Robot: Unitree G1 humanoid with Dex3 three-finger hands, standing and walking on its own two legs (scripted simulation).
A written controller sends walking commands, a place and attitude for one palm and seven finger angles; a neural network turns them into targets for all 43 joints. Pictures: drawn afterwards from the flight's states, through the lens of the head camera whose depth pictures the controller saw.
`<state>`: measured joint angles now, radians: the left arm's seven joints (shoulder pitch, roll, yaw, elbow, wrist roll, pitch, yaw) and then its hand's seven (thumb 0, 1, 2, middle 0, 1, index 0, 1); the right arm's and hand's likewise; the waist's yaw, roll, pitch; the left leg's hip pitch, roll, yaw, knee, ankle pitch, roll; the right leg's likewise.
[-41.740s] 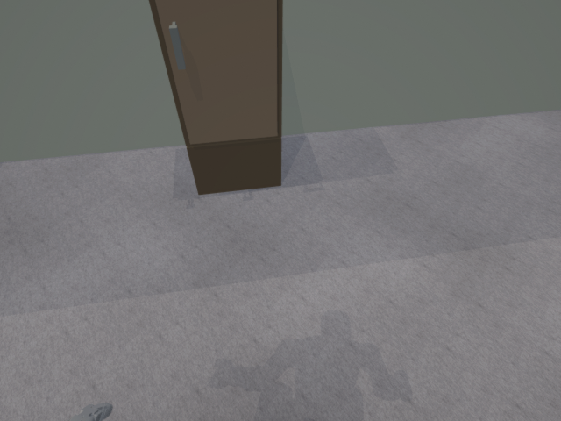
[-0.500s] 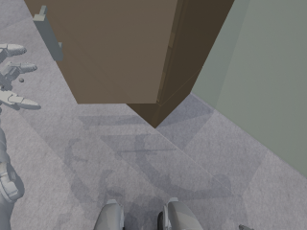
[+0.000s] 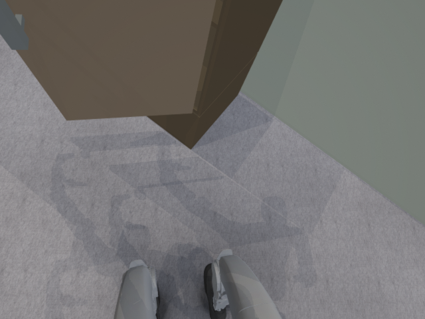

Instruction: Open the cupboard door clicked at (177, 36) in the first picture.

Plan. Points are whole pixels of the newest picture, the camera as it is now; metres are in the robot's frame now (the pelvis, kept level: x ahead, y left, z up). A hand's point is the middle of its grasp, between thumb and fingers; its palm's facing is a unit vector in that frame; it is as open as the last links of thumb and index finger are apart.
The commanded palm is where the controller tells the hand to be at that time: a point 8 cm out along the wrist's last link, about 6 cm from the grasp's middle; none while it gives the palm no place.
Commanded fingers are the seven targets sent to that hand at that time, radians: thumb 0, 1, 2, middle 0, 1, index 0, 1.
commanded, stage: move the hooked fingers beside the handle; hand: left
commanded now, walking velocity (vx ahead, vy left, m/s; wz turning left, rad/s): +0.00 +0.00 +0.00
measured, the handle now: out of the picture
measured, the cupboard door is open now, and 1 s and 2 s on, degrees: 46 46 46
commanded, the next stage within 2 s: slide the fingers in behind the handle in 0.92 s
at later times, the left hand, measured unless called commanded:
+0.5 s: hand out of the picture +0.56 +0.33 +0.09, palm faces +0.06 -1.00 +0.00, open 14.0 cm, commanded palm +0.56 +0.34 +0.09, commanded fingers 0.00 -0.50 0.30 -0.30 -1.20 -0.30 -1.20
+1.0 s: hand out of the picture +0.55 +0.32 +0.09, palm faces +0.07 -1.00 -0.01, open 14.0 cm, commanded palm +0.55 +0.35 +0.08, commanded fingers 0.00 -0.50 0.30 -0.30 -1.20 -0.30 -1.20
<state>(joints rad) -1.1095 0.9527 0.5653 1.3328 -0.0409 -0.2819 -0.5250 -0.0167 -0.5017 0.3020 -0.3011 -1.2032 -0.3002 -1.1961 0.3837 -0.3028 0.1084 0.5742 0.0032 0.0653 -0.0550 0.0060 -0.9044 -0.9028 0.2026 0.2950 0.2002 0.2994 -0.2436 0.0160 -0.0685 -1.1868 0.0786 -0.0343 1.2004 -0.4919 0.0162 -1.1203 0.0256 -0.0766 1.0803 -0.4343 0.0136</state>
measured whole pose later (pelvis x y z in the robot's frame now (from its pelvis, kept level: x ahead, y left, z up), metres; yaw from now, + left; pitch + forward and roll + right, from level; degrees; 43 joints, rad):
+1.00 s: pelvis +0.01 +0.01 +0.00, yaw -1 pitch +28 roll -7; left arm -1.10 0.97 0.59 1.31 -0.03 -0.28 -0.52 -0.02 -0.50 0.30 -0.30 -1.20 -0.30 -1.20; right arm 0.37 -0.29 0.12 0.55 -0.01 0.10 -0.03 0.00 -0.90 -0.90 0.20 0.29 0.20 0.30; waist -0.26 0.02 -0.07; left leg -1.20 0.09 -0.05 1.21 -0.51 0.02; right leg -1.11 0.04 -0.09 1.06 -0.44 0.02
